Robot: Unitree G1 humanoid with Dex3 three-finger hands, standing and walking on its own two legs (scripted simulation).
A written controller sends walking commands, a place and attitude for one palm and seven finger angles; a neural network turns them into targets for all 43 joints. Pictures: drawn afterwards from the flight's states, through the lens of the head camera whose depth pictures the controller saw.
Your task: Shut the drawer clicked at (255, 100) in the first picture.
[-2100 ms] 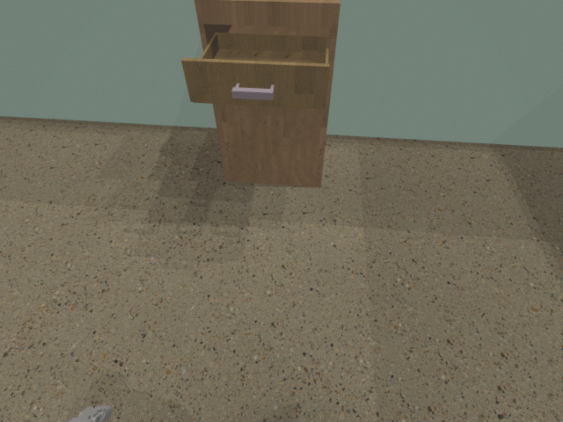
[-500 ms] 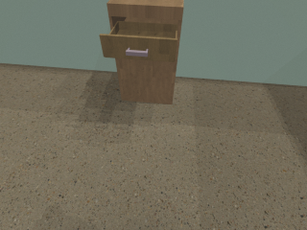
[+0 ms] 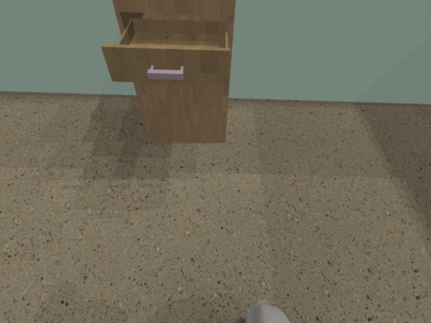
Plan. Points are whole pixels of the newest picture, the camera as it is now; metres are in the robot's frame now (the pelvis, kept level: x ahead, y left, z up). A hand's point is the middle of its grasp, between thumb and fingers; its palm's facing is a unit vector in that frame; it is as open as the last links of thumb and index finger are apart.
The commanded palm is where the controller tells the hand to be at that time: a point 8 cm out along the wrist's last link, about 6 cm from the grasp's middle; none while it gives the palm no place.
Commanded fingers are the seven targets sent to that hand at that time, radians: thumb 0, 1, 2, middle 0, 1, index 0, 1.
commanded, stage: walk to a spot facing it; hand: left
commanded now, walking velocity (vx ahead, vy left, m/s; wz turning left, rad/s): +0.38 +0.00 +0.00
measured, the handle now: (166, 71) +0.93 +0.20 -0.06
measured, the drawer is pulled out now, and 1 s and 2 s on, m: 0.29 0.29 0.29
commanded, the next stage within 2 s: turn to face it in 0.50 s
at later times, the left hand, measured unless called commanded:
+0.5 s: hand out of the picture +0.15 +0.17 -0.19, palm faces +0.19 -0.97 -0.14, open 7.3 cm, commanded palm none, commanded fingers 0.00 0.90 0.90 -0.20 -0.30 -0.20 -0.30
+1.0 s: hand (138, 238) +0.34 +0.21 -0.17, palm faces +0.06 -0.98 -0.20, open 7.3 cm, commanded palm none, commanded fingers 0.00 0.90 0.90 -0.20 -0.30 -0.20 -0.30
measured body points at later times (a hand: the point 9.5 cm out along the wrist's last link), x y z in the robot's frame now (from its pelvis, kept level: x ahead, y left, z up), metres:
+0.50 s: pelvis +0.19 +0.00 +0.00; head +0.18 +0.03 +0.44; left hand +0.14 +0.22 -0.18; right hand +0.32 -0.23 -0.12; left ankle +0.28 +0.11 -0.73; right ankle +0.16 -0.13 -0.74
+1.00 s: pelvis +0.32 +0.02 +0.00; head +0.33 +0.02 +0.45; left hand +0.34 +0.26 -0.16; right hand +0.29 -0.18 -0.16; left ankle +0.28 +0.11 -0.74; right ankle +0.36 -0.08 -0.72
